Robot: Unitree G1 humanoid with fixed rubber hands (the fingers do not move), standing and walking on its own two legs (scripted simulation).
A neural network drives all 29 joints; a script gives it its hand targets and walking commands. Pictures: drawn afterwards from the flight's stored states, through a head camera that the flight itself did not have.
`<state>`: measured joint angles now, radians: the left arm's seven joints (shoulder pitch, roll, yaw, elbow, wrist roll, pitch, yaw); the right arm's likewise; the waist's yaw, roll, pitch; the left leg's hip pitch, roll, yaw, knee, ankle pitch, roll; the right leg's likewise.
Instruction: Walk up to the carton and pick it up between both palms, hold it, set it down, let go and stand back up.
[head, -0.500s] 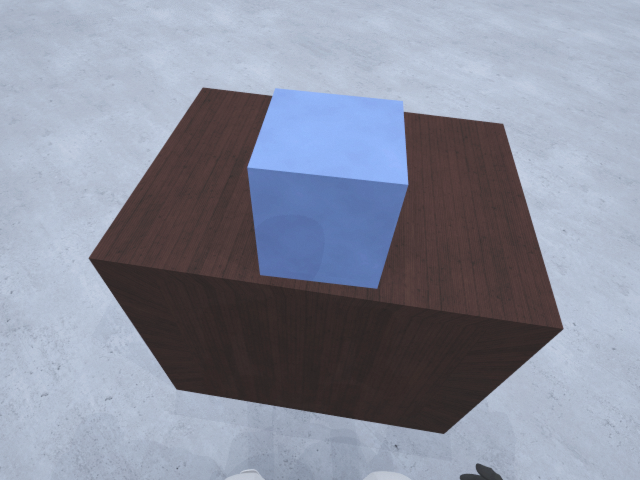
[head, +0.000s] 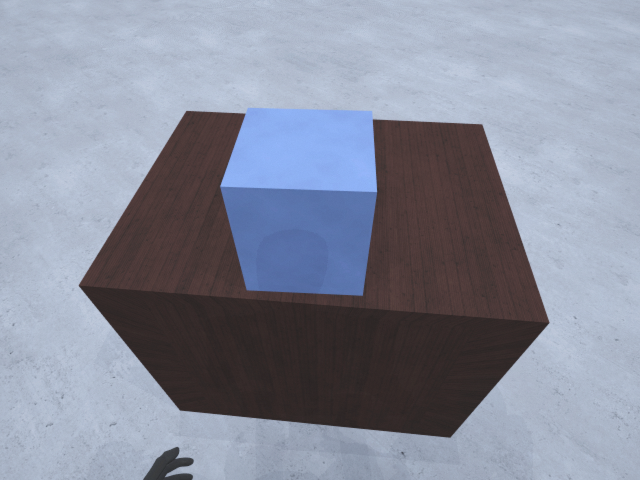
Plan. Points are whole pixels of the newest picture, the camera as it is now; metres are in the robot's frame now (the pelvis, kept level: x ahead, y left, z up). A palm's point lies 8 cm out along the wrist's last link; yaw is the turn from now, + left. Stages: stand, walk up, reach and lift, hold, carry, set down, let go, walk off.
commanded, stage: walk up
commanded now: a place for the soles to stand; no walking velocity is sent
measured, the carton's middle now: (306, 204) +0.54 +0.02 +0.03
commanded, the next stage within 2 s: none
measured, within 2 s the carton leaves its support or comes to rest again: neither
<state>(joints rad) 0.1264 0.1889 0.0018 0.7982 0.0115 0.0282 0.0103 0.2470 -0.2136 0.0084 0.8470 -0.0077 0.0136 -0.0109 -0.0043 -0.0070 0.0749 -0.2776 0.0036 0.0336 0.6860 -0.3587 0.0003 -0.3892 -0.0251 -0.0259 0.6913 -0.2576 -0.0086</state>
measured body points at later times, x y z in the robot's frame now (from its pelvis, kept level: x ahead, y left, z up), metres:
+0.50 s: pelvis +0.03 +0.00 +0.02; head +0.03 -0.02 +0.47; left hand +0.05 +0.24 -0.13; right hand +0.06 -0.25 -0.14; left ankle +0.00 +0.12 -0.72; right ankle +0.07 -0.11 -0.72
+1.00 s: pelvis +0.09 +0.03 +0.00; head +0.11 +0.03 +0.45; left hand +0.16 +0.27 -0.15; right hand +0.11 -0.23 -0.15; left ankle +0.03 +0.13 -0.71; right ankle +0.07 -0.11 -0.72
